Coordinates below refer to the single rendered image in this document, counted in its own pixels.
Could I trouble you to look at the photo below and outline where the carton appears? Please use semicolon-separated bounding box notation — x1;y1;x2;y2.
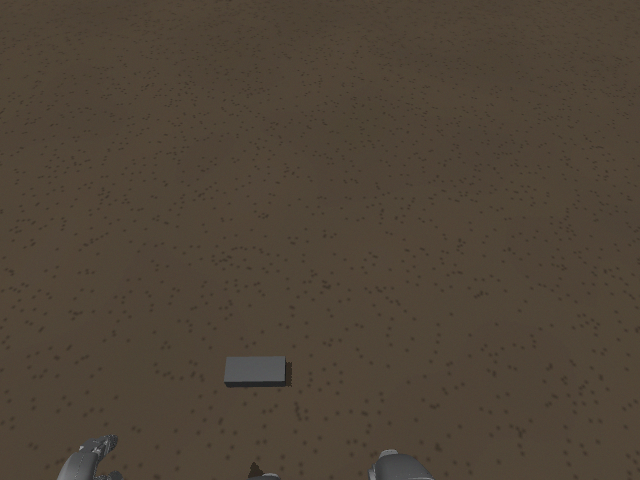
224;356;286;387

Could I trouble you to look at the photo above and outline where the left robot hand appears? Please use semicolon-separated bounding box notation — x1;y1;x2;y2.
57;434;124;480

